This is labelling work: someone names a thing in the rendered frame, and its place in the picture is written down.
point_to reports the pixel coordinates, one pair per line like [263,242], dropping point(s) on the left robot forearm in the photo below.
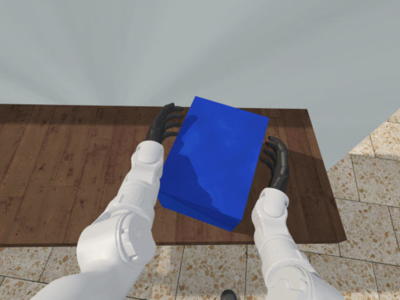
[139,190]

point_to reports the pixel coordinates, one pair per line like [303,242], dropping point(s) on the robot right hand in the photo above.
[280,168]

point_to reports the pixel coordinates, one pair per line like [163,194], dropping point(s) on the right robot upper arm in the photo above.
[297,283]

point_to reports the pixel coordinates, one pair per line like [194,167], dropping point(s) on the robot left hand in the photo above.
[160,124]

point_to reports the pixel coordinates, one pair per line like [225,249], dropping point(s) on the table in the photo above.
[61,165]

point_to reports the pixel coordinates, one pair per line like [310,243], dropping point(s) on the carton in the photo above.
[210,167]

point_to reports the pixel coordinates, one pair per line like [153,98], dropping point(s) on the left robot upper arm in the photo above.
[111,255]

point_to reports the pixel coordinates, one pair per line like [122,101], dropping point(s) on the right robot forearm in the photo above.
[274,244]

